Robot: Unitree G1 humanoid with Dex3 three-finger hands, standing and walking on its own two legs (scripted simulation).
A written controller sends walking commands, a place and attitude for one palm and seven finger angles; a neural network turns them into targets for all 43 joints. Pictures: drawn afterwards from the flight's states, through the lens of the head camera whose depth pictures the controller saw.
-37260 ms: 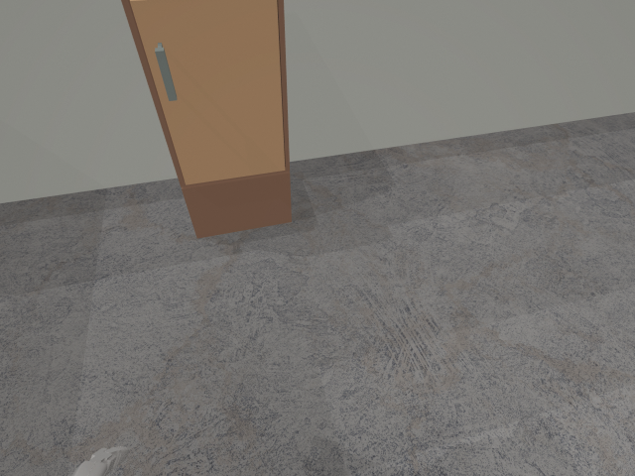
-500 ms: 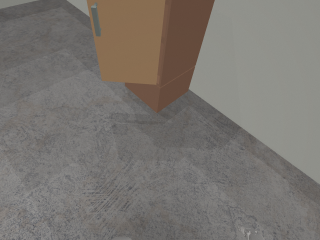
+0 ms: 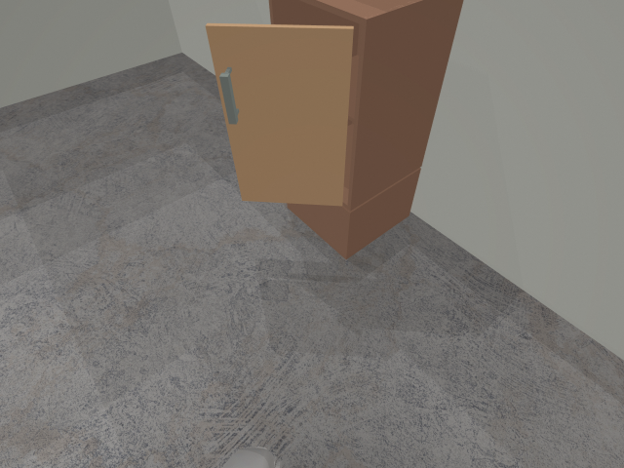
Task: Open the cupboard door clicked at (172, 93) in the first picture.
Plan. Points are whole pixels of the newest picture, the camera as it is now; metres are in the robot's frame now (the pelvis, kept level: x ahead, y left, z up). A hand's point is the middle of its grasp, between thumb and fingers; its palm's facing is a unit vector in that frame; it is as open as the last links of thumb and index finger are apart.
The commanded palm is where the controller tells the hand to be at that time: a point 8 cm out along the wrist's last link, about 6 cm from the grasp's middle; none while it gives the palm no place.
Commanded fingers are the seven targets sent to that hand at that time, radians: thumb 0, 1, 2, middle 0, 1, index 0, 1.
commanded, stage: take the last steps up to it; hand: left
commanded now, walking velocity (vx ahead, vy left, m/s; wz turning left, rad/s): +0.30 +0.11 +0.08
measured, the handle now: (231, 95) +1.01 +0.28 -0.04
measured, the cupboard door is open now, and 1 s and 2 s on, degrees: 45 45 45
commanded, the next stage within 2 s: come to a stop and stand still in 1.08 s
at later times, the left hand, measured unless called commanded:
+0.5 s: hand (138, 433) +0.20 +0.30 -0.18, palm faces +0.06 -0.98 -0.19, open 7.3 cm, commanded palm none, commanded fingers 0.00 0.90 0.90 -0.20 -0.30 -0.20 -0.30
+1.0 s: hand (200, 316) +0.40 +0.24 -0.16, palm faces +0.04 -0.97 -0.22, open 7.0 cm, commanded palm none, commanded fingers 0.00 0.90 0.90 -0.20 -0.30 -0.20 -0.30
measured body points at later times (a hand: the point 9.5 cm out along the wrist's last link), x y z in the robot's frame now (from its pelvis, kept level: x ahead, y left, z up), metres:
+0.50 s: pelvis +0.16 +0.11 +0.00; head +0.17 +0.12 +0.44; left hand +0.20 +0.35 -0.16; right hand +0.23 -0.13 -0.15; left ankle +0.18 +0.18 -0.74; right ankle +0.19 -0.01 -0.67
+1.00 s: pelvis +0.34 +0.06 +0.00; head +0.37 +0.05 +0.45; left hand +0.40 +0.30 -0.15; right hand +0.31 -0.17 -0.16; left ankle +0.33 +0.19 -0.68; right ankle +0.32 -0.03 -0.74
